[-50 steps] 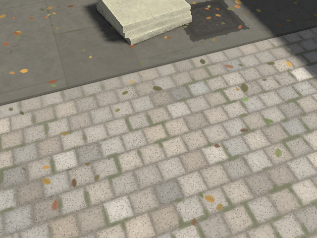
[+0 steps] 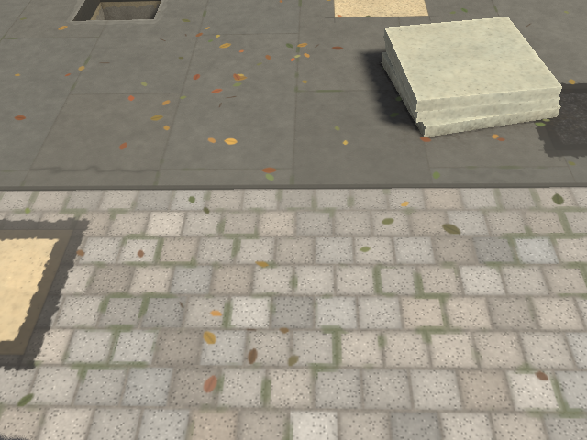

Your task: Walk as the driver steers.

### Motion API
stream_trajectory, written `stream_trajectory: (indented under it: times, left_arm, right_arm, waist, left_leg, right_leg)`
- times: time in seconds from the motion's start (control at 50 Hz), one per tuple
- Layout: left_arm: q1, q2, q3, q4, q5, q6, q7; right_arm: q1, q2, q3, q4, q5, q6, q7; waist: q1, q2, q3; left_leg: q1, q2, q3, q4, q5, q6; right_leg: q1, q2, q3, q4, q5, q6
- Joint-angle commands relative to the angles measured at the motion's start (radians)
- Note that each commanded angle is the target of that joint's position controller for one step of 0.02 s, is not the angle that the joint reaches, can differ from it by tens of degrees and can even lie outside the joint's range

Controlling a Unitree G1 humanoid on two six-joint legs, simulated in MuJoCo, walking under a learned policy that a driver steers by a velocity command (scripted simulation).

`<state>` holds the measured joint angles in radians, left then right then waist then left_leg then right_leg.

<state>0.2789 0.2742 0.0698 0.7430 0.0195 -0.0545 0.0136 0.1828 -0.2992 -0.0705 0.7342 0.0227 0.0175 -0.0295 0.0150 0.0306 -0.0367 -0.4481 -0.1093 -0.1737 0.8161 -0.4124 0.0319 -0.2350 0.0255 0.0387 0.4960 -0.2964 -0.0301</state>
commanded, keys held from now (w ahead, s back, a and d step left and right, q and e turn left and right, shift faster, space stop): w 0.26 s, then w+e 0.14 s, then e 0.44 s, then no key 0.16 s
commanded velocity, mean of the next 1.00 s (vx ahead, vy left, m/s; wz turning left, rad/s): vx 0.26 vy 0.00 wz -0.21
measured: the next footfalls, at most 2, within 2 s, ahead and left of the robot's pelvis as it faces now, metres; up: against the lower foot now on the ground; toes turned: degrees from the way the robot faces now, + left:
left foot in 0.36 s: +0.25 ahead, +0.17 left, +0.00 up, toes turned +2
right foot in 0.82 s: +0.42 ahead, -0.07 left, +0.00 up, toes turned -15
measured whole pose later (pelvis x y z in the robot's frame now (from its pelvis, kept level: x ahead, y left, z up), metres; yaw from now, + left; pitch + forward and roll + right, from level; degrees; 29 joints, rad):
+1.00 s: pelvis +0.32 +0.04 +0.00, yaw -16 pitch +2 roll +1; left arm 0.16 0.29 0.06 0.60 0.01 0.00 -0.01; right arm 0.10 -0.31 -0.06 0.77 0.00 0.01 -0.02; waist 0.01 0.02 0.08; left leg -0.51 0.03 -0.02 1.12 -0.47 -0.05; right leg -0.41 0.06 0.01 0.49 -0.11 -0.08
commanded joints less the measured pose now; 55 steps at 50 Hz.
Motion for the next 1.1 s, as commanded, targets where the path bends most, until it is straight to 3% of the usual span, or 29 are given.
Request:
stream_trajectory:
  times: [0.02, 0.06, 0.18, 0.26, 0.3, 0.34, 0.36, 0.38, 0.4, 0.42, 0.44, 0.46, 0.48, 0.5, 0.56, 0.64, 0.74, 0.78, 0.8, 0.82, 0.84, 0.86, 0.88, 0.9, 0.92, 0.94, 0.98, 1.04, 1.1]
  left_arm:
    - [-0.019, 0.133, 0.031, -0.054, -0.014, -0.035, 0.006]
    - [0.023, 0.13, 0.026, -0.031, -0.024, -0.039, 0.011]
    - [0.138, 0.142, 0.025, 0.015, -0.031, -0.034, 0.008]
    - [0.182, 0.177, 0.03, 0.039, -0.042, -0.024, -0.001]
    - [0.189, 0.181, 0.03, 0.05, -0.05, -0.014, -0.003]
    - [0.156, 0.193, 0.03, 0.047, -0.054, -0.004, -0.001]
    - [0.149, 0.162, 0.018, 0.042, -0.046, -0.006, -0.002]
    - [0.134, 0.076, -0.013, 0.002, -0.012, -0.013, -0.004]
    - [0.224, 0.009, -0.027, -0.018, -0.044, -0.03, 0.002]
    - [0.162, 0.129, 0.005, 0.0, -0.069, -0.036, 0.006]
    - [0.108, 0.154, 0.017, -0.01, -0.072, -0.033, 0.005]
    - [0.101, 0.134, 0.016, 0.005, -0.059, -0.022, 0.01]
    - [0.1, 0.117, 0.019, 0.011, -0.046, -0.009, 0.011]
    - [0.119, 0.098, 0.02, 0.016, -0.045, 0.006, 0.009]
    - [0.101, 0.061, 0.016, -0.014, -0.038, 0.034, 0.005]
    - [-0.017, 0.033, 0.001, -0.084, -0.028, 0.037, -0.019]
    - [-0.095, 0.08, 0.018, -0.158, -0.026, 0.046, -0.059]
    - [-0.07, 0.108, 0.032, -0.173, -0.025, 0.051, -0.065]
    - [-0.008, 0.129, 0.046, -0.164, -0.025, 0.048, -0.062]
    - [0.076, 0.185, 0.069, -0.149, -0.02, 0.044, -0.044]
    - [0.099, 0.292, 0.089, -0.169, -0.017, 0.049, -0.016]
    - [0.051, 0.301, 0.075, -0.215, 0.005, 0.04, -0.02]
    - [0.01, 0.218, 0.054, -0.231, -0.007, 0.038, -0.028]
    - [-0.041, 0.177, 0.038, -0.225, -0.017, 0.034, -0.028]
    - [-0.076, 0.149, 0.03, -0.217, -0.028, 0.036, -0.026]
    - [-0.11, 0.14, 0.024, -0.215, -0.028, 0.041, -0.021]
    - [-0.145, 0.152, 0.026, -0.218, -0.005, 0.044, -0.016]
    - [-0.147, 0.149, 0.025, -0.203, -0.004, 0.044, -0.006]
    - [-0.145, 0.145, 0.022, -0.184, 0.0, 0.051, -0.001]
  right_arm:
    - [-0.023, -0.134, -0.035, -0.061, -0.009, -0.046, 0.006]
    - [-0.046, -0.1, -0.028, -0.054, -0.023, -0.06, 0.019]
    - [-0.189, -0.017, 0.006, -0.102, -0.008, -0.086, 0.04]
    - [-0.236, -0.026, 0.011, -0.122, 0.004, -0.098, 0.062]
    - [-0.222, -0.049, 0.005, -0.129, 0.011, -0.107, 0.069]
    - [-0.08, -0.094, -0.019, -0.091, 0.009, -0.114, 0.065]
    - [0.068, -0.145, -0.044, -0.051, 0.006, -0.115, 0.052]
    - [0.268, -0.229, -0.064, -0.025, -0.015, -0.11, 0.037]
    - [0.303, -0.266, -0.068, -0.005, -0.027, -0.102, 0.044]
    - [0.247, -0.165, -0.04, -0.011, -0.029, -0.106, 0.045]
    - [0.165, -0.116, -0.023, -0.018, -0.027, -0.107, 0.043]
    - [0.092, -0.082, -0.012, -0.025, -0.03, -0.109, 0.046]
    - [0.037, -0.056, -0.007, -0.026, -0.032, -0.109, 0.048]
    - [0.005, -0.046, -0.006, -0.024, -0.038, -0.112, 0.047]
    - [-0.039, -0.072, -0.017, -0.01, -0.042, -0.123, 0.033]
    - [-0.053, -0.108, -0.025, 0.006, -0.032, -0.098, 0.006]
    - [-0.032, -0.155, -0.041, 0.024, 0.0, -0.063, -0.001]
    - [-0.04, -0.169, -0.048, 0.019, 0.014, -0.049, -0.004]
    - [-0.045, -0.161, -0.047, 0.016, 0.019, -0.043, -0.006]
    - [-0.002, -0.137, -0.039, 0.021, 0.01, -0.043, -0.002]
    - [0.042, -0.063, -0.013, -0.008, -0.049, -0.048, 0.007]
    - [0.089, -0.067, 0.001, -0.023, -0.05, -0.052, 0.023]
    - [0.025, -0.143, -0.019, -0.004, -0.019, -0.047, 0.032]
    - [-0.021, -0.137, -0.017, -0.02, -0.002, -0.039, 0.031]
    - [-0.028, -0.114, -0.014, -0.006, -0.011, -0.027, 0.021]
    - [-0.033, -0.118, -0.017, -0.006, -0.019, -0.014, 0.01]
    - [0.017, -0.093, -0.012, 0.015, -0.02, 0.001, 0.006]
    - [0.02, -0.064, 0.001, 0.023, -0.022, 0.005, -0.005]
    - [-0.011, -0.068, 0.002, 0.018, -0.02, 0.006, -0.005]
  waist:
    - [-0.025, -0.172, 0.135]
    - [-0.003, -0.153, 0.124]
    - [0.073, -0.177, 0.121]
    - [0.091, -0.182, 0.135]
    - [0.063, -0.187, 0.142]
    - [-0.033, -0.172, 0.078]
    - [-0.103, -0.133, -0.026]
    - [-0.178, 0.038, -0.222]
    - [-0.126, 0.309, -0.31]
    - [-0.138, 0.178, -0.179]
    - [-0.106, 0.141, -0.067]
    - [-0.067, 0.08, -0.026]
    - [-0.038, 0.083, 0.011]
    - [-0.009, 0.107, 0.018]
    - [0.024, 0.081, 0.041]
    - [-0.003, 0.06, 0.044]
    - [-0.018, 0.038, 0.029]
    - [0.004, 0.044, 0.011]
    - [0.041, 0.023, -0.022]
    - [0.074, -0.056, -0.08]
    - [0.035, -0.301, -0.157]
    - [0.004, -0.337, -0.338]
    - [0.054, -0.15, -0.32]
    - [0.029, -0.105, -0.209]
    - [0.007, -0.032, -0.137]
    - [-0.013, -0.056, -0.099]
    - [-0.043, -0.119, -0.088]
    - [-0.031, -0.136, -0.102]
    - [-0.002, -0.161, -0.091]
  left_leg:
    - [-0.374, 0.082, -0.022, 0.211, 0.063, -0.012]
    - [-0.363, 0.111, 0.042, 0.218, 0.181, -0.035]
    - [-0.25, 0.152, 0.169, -0.063, 0.326, -0.07]
    - [-0.111, 0.13, 0.203, -0.225, 0.299, -0.052]
    - [-0.04, 0.124, 0.189, -0.289, 0.267, -0.022]
    - [0.187, 0.093, 0.204, -0.371, 0.276, 0.016]
    - [0.419, 0.126, 0.171, -0.377, 0.288, 0.044]
    - [0.736, 0.366, -0.082, -0.351, 0.246, 0.108]
    - [0.869, 0.545, -0.484, -0.499, -0.019, 0.225]
    - [0.733, 0.517, -0.442, -0.546, -0.004, 0.203]
    - [0.612, 0.485, -0.266, -0.541, 0.187, 0.171]
    - [0.509, 0.433, -0.136, -0.544, 0.4, 0.151]
    - [0.434, 0.389, -0.025, -0.55, 0.567, 0.136]
    - [0.374, 0.361, 0.059, -0.555, 0.693, 0.123]
    - [0.294, 0.361, 0.176, -0.59, 0.866, 0.152]
    - [0.296, 0.345, 0.287, -0.591, 0.839, 0.151]
    - [0.405, 0.394, 0.306, -0.491, 0.832, 0.133]
    - [0.42, 0.391, 0.316, -0.37, 0.911, 0.11]
    - [0.403, 0.357, 0.343, -0.24, 0.928, 0.082]
    - [0.332, 0.282, 0.37, -0.045, 0.817, 0.024]
    - [0.049, 0.169, 0.378, 0.287, 0.13, -0.054]
    - [-0.142, 0.023, 0.18, 0.543, -0.327, -0.086]
    - [-0.171, 0.091, 0.08, 0.574, -0.252, -0.075]
    - [-0.197, 0.128, 0.094, 0.528, -0.177, -0.062]
    - [-0.183, 0.164, 0.099, 0.44, -0.126, -0.066]
    - [-0.131, 0.176, 0.105, 0.366, -0.08, -0.074]
    - [-0.012, 0.152, 0.14, 0.291, -0.022, -0.094]
    - [0.044, 0.154, 0.14, 0.124, 0.007, -0.113]
    - [0.09, 0.157, 0.14, 0.007, 0.053, -0.109]
  right_leg:
    - [0.158, -0.317, 0.456, -0.37, -0.381, -0.156]
    - [0.174, -0.268, 0.33, -0.377, -0.219, -0.133]
    - [0.158, -0.228, 0.147, -0.39, 0.038, -0.142]
    - [0.137, -0.257, 0.121, -0.362, 0.088, -0.152]
    - [0.141, -0.286, 0.162, -0.334, 0.126, -0.148]
    - [0.112, -0.265, 0.141, -0.204, 0.346, -0.116]
    - [0.036, -0.204, 0.082, -0.01, 0.426, -0.08]
    - [-0.176, -0.125, 0.021, 0.349, 0.165, -0.031]
    - [-0.459, 0.003, 0.035, 0.622, -0.285, 0.007]
    - [-0.52, -0.044, 0.12, 0.739, -0.246, 0.011]
    - [-0.525, -0.077, 0.106, 0.741, -0.159, 0.007]
    - [-0.468, -0.108, 0.088, 0.712, -0.099, 0.019]
    - [-0.429, -0.122, 0.079, 0.669, -0.058, 0.031]
    - [-0.37, -0.132, 0.068, 0.655, -0.024, 0.037]
    - [-0.356, -0.117, 0.028, 0.598, 0.05, 0.065]
    - [-0.31, -0.117, -0.024, 0.325, 0.226, 0.065]
    - [-0.281, -0.095, -0.057, 0.175, 0.197, 0.012]
    - [-0.224, -0.055, -0.091, 0.13, 0.127, -0.026]
    - [-0.124, -0.017, -0.114, 0.054, 0.176, -0.054]
    - [0.044, -0.004, -0.074, -0.036, 0.415, -0.098]
    - [0.293, -0.241, 0.245, 0.015, 0.95, -0.213]
    - [0.427, -0.443, 0.635, -0.069, 0.843, -0.432]
    - [0.365, -0.397, 0.523, -0.11, 0.694, -0.383]
    - [0.265, -0.351, 0.404, -0.112, 0.585, -0.317]
    - [0.164, -0.297, 0.328, -0.127, 0.484, -0.258]
    - [0.07, -0.261, 0.28, -0.147, 0.428, -0.232]
    - [-0.044, -0.21, 0.209, -0.174, 0.429, -0.222]
    - [-0.049, -0.201, 0.181, -0.174, 0.384, -0.223]
    - [-0.063, -0.206, 0.205, -0.186, 0.186, -0.216]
